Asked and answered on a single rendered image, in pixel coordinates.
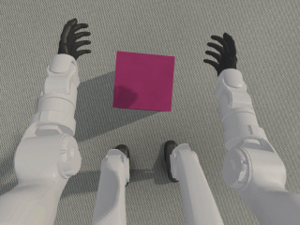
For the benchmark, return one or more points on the left robot upper arm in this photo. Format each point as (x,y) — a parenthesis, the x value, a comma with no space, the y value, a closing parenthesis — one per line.
(43,165)

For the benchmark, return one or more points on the carton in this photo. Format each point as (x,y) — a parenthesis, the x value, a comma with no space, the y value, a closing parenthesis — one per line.
(143,81)

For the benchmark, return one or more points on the robot right hand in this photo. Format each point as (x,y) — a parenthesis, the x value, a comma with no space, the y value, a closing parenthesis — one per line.
(227,57)

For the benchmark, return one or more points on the robot left hand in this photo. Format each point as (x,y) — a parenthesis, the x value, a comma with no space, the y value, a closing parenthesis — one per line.
(67,44)

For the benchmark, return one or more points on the robot left foot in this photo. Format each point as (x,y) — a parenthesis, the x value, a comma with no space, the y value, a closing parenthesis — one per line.
(124,149)

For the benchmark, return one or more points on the robot right shin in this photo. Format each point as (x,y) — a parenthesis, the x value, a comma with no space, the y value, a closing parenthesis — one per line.
(183,146)

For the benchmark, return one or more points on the robot left forearm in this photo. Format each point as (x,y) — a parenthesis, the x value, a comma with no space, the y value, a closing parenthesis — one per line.
(57,101)

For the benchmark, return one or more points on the right robot upper arm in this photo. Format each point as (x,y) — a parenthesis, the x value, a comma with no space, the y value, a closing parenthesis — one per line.
(258,177)

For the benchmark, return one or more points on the robot right forearm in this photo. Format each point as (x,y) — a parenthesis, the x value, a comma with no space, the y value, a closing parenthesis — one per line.
(237,115)

